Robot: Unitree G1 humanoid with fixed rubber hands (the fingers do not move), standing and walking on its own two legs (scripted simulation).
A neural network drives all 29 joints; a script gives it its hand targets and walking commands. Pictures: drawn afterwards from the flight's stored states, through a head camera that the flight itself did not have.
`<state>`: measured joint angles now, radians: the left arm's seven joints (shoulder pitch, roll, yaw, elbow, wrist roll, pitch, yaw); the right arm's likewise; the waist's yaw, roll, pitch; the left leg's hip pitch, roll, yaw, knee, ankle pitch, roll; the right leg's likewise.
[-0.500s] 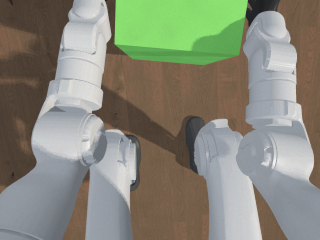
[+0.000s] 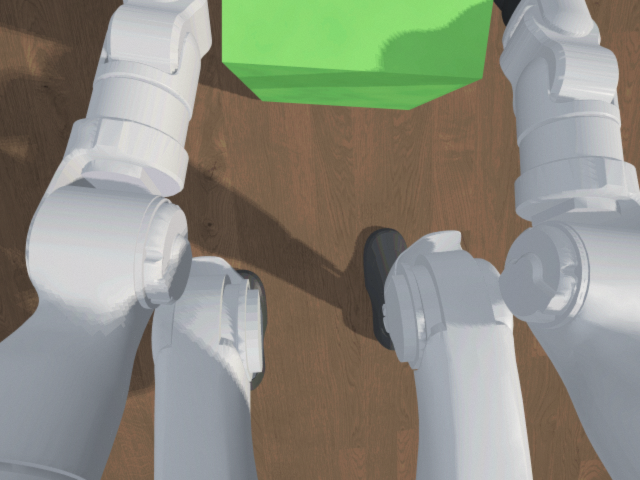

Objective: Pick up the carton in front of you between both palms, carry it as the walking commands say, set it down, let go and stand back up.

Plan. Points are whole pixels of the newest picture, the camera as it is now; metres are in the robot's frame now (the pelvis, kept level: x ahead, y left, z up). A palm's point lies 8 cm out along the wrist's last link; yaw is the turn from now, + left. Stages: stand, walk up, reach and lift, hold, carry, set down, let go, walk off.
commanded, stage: set down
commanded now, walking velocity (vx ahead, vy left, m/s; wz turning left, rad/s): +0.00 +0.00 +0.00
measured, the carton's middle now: out of the picture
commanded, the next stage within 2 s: none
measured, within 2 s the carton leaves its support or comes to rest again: rests again in 0.14 s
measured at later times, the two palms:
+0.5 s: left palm out of the picture +0.57 +0.07 -0.18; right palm (535, 0) +0.52 -0.24 -0.17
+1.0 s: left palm out of the picture +0.57 +0.13 -0.21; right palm (522, 21) +0.51 -0.25 -0.21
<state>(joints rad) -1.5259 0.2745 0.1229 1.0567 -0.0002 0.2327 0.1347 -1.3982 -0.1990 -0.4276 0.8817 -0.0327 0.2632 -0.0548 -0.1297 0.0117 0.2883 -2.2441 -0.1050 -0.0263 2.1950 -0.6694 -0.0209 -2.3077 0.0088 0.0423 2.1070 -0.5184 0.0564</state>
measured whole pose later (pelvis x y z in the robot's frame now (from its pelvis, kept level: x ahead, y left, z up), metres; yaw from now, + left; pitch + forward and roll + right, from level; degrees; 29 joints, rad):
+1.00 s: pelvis +0.00 +0.00 -0.01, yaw +0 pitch +34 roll -3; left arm -1.60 0.45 -0.02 1.14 -0.13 0.12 0.07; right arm -1.51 -0.33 -0.38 1.18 0.09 0.04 -0.07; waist -0.10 -0.01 0.52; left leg -2.17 -0.11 -0.05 2.27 -0.70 -0.03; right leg -2.22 0.00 0.01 2.17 -0.54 0.05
